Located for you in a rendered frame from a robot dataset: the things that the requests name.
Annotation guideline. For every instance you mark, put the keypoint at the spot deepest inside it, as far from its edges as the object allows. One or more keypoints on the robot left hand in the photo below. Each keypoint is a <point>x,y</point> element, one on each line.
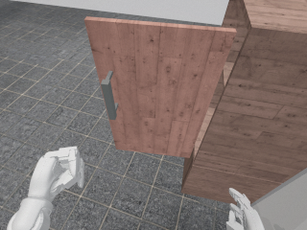
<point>64,164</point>

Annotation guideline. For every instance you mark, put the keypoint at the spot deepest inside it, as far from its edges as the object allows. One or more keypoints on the robot left forearm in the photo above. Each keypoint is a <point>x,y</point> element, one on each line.
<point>33,214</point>

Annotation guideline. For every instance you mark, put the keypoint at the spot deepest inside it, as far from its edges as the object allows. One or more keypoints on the handle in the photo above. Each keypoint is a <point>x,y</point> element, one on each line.
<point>111,106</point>

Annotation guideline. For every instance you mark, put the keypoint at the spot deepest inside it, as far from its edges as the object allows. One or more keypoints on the robot right hand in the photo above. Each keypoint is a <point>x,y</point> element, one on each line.
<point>248,217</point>

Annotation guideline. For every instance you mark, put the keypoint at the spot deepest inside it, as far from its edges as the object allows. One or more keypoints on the cupboard door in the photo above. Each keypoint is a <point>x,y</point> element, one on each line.
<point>164,78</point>

